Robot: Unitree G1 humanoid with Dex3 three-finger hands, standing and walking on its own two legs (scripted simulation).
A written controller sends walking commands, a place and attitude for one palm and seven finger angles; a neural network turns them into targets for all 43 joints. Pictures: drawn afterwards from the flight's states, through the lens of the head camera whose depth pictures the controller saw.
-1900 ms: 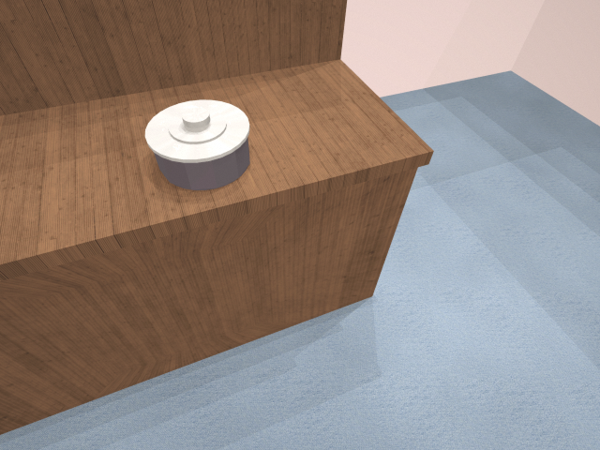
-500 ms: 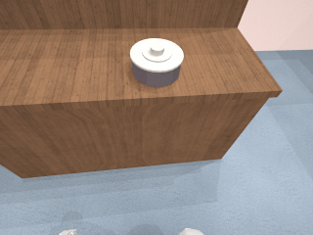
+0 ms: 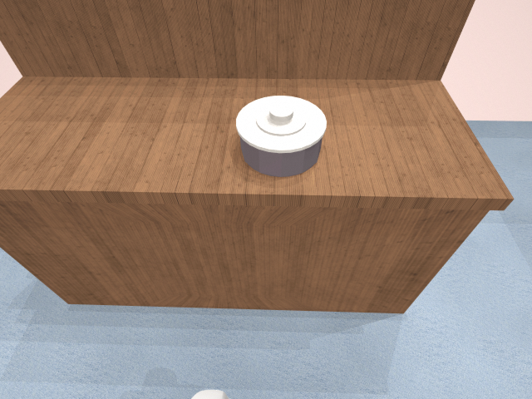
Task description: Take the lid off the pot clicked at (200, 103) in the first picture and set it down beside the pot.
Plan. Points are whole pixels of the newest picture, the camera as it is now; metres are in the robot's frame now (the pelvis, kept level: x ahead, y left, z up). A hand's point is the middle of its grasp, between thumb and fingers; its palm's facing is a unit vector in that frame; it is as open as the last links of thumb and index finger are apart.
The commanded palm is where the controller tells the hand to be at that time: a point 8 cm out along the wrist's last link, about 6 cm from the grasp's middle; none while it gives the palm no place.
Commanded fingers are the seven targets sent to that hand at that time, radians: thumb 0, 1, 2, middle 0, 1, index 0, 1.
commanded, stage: take the last steps up to it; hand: left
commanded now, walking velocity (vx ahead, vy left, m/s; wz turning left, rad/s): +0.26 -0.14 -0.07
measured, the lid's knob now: (281, 112) +0.68 +0.02 +0.06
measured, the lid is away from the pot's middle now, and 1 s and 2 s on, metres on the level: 0.00 0.00 0.00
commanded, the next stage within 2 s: come to a stop and stand still in 0.40 s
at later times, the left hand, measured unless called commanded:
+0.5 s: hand (200, 367) +0.20 +0.14 -0.18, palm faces -0.03 -0.98 -0.18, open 7.4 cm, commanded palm none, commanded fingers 0.00 0.90 0.90 -0.20 -0.30 -0.20 -0.30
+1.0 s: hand (204, 350) +0.23 +0.14 -0.18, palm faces +0.00 -0.96 -0.29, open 7.4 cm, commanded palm none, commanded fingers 0.00 0.90 0.90 -0.20 -0.30 -0.20 -0.30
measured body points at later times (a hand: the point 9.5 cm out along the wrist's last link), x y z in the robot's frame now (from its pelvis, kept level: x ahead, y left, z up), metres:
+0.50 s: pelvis +0.14 -0.05 -0.01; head +0.17 -0.04 +0.44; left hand +0.21 +0.20 -0.16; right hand +0.12 -0.29 -0.15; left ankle +0.07 +0.11 -0.74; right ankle +0.20 -0.21 -0.71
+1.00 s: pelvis +0.17 -0.06 -0.01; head +0.22 -0.06 +0.44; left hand +0.23 +0.19 -0.16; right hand +0.30 -0.32 -0.14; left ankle +0.20 +0.07 -0.69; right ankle +0.22 -0.21 -0.74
